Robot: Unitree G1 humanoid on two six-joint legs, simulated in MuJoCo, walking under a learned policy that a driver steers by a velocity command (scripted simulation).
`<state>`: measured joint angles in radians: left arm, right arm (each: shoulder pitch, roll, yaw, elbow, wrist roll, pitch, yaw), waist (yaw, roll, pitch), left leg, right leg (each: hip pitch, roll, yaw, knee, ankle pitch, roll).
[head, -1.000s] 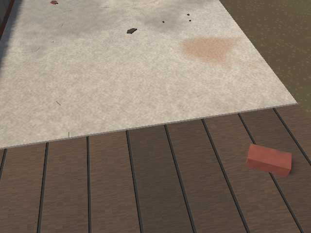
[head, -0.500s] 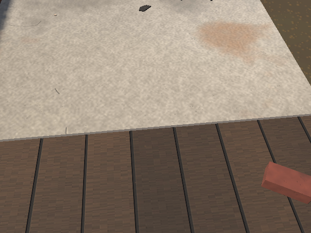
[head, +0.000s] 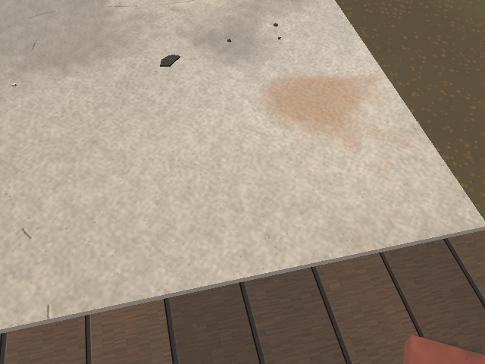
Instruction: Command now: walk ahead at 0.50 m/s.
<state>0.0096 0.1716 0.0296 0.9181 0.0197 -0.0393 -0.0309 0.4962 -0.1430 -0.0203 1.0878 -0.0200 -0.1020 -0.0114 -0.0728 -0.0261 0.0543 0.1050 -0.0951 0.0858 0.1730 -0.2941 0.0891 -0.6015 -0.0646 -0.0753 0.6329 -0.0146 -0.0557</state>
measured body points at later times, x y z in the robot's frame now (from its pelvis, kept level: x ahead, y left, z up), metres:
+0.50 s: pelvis +0.28 -0.01 +0.00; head +0.31 -0.01 +0.45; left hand +0.19 +0.21 -0.15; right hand +0.46 -0.21 -0.13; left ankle +0.42 +0.13 -0.69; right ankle +0.19 -0.09 -0.74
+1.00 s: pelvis +0.39 +0.03 +0.00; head +0.40 +0.05 +0.45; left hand +0.37 +0.27 -0.15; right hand +0.53 -0.18 -0.13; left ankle +0.43 +0.09 -0.74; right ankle +0.44 -0.12 -0.71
